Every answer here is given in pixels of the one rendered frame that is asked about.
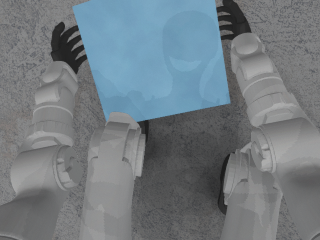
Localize right robot forearm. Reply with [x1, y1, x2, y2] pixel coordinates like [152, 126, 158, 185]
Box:
[230, 32, 320, 139]

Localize carton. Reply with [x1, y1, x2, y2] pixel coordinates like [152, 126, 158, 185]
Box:
[72, 0, 231, 122]

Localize robot left shin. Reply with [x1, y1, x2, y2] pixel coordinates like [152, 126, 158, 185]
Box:
[87, 112, 142, 164]

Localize left robot hand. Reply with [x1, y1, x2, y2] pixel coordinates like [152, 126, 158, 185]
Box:
[50, 22, 88, 74]

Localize right robot upper arm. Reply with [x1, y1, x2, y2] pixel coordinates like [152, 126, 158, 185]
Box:
[250, 117, 320, 240]

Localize left robot forearm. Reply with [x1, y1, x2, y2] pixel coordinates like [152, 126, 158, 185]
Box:
[10, 61, 79, 192]

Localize left robot upper arm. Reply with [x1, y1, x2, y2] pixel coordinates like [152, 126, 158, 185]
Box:
[0, 144, 83, 240]

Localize left robot thigh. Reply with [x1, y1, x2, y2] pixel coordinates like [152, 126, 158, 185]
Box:
[79, 121, 146, 240]

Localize right robot hand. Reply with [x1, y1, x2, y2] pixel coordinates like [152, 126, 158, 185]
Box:
[216, 0, 252, 40]

